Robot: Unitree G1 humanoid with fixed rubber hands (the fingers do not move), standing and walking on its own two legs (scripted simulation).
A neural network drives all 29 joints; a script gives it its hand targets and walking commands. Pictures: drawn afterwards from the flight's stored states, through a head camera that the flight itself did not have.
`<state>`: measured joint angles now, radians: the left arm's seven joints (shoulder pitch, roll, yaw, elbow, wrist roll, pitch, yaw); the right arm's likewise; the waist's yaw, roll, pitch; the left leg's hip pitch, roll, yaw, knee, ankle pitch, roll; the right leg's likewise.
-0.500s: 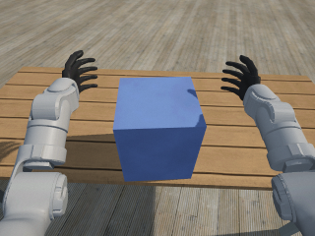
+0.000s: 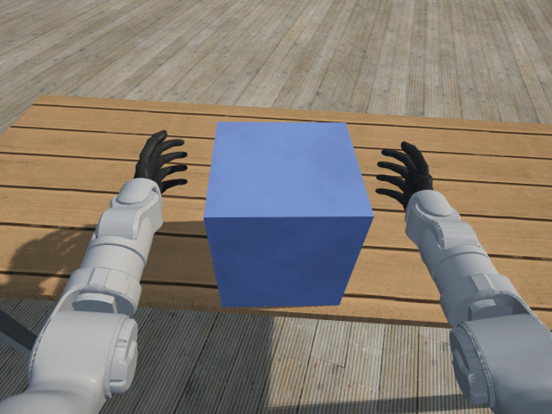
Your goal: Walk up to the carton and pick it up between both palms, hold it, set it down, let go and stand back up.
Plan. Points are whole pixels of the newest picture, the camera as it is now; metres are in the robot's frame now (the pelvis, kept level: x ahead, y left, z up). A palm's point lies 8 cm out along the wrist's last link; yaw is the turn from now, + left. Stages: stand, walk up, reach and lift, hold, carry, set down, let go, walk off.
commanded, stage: reach and lift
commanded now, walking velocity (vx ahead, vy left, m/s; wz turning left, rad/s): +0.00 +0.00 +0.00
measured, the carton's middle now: (281, 218) +0.44 +0.05 +0.03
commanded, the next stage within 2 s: none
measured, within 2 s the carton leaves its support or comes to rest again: neither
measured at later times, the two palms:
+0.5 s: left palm (170, 200) +0.41 +0.23 +0.08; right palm (411, 204) +0.45 -0.15 +0.09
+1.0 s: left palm (186, 199) +0.42 +0.20 +0.08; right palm (379, 207) +0.44 -0.10 +0.08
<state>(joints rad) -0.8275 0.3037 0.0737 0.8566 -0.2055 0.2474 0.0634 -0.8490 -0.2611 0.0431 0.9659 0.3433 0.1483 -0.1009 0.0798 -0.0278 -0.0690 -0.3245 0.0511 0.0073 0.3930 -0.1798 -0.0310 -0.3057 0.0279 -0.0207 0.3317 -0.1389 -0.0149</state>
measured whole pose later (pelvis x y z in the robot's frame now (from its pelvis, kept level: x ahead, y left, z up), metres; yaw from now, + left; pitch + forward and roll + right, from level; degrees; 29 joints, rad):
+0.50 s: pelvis +0.00 +0.00 -0.01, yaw +0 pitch +15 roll -1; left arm -0.90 0.24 0.03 1.28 -0.23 -0.19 0.07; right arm -0.91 -0.25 0.14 1.25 0.39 -0.15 -0.08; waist 0.08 -0.02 -0.21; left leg -0.56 0.06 0.00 0.52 -0.23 -0.04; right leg -0.54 0.03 -0.02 0.46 -0.18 -0.02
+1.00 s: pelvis +0.00 +0.00 -0.01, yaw +1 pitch +16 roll -1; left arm -0.93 0.13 0.23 1.25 -0.02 -0.21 0.11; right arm -0.91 -0.07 -0.18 1.20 0.05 -0.14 -0.13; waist 0.06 -0.02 -0.20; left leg -0.57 0.05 -0.01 0.49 -0.19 -0.03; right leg -0.54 0.02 -0.03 0.42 -0.15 -0.01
